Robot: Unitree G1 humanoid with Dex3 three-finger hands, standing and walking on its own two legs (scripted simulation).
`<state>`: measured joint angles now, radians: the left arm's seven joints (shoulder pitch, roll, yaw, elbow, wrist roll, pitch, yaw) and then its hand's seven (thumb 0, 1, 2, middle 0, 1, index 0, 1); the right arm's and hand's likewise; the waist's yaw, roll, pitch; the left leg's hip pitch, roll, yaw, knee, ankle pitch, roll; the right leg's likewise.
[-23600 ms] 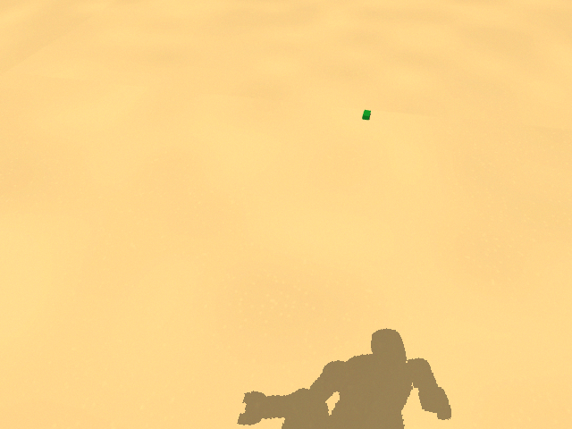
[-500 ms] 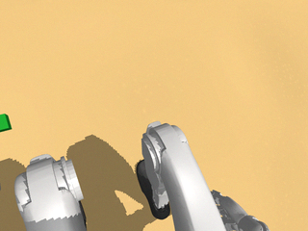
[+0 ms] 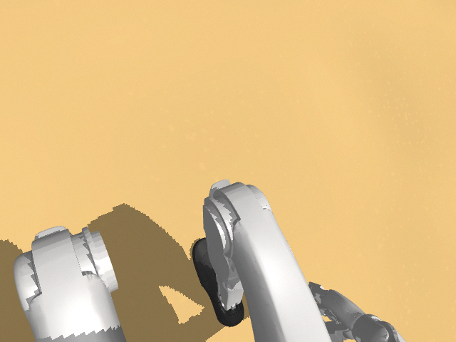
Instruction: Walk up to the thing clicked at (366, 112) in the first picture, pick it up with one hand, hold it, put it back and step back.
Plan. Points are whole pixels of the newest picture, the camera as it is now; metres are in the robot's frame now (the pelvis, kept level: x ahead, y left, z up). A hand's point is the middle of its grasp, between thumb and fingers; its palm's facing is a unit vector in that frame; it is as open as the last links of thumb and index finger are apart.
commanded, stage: rest palm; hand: left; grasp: from above
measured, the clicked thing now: out of the picture +0.41 +0.32 -0.28
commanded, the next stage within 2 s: close in 0.52 s
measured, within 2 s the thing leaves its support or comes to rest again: neither
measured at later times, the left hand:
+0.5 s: hand out of the picture +0.40 +0.32 -0.26, palm faces -0.47 -0.18 -0.86, open 14.1 cm
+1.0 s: hand out of the picture +0.41 +0.32 -0.25, palm faces -0.40 -0.18 -0.90, open 12.9 cm
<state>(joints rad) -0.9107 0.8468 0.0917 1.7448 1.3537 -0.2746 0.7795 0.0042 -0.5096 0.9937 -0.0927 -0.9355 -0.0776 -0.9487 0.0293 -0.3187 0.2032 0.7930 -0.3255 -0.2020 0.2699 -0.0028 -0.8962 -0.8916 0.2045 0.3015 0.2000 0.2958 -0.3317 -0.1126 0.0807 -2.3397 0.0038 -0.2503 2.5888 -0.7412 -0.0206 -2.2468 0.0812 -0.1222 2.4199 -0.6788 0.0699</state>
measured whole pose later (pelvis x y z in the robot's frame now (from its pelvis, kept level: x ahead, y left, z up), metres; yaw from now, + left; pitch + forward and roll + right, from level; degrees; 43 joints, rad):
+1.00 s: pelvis -0.01 +0.01 +0.00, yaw -2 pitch +26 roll -15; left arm -0.98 0.95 0.15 1.78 1.23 -0.16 0.73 0.01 -0.28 0.79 -0.22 -0.89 -0.24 -0.87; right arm 0.04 -0.37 0.25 0.74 -0.28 -0.31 0.33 0.00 -0.89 -0.89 0.20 0.30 0.20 0.30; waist -0.37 -0.15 0.16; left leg -2.34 0.00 -0.27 2.59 -0.72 0.00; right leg -2.22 0.08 -0.15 2.39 -0.66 0.08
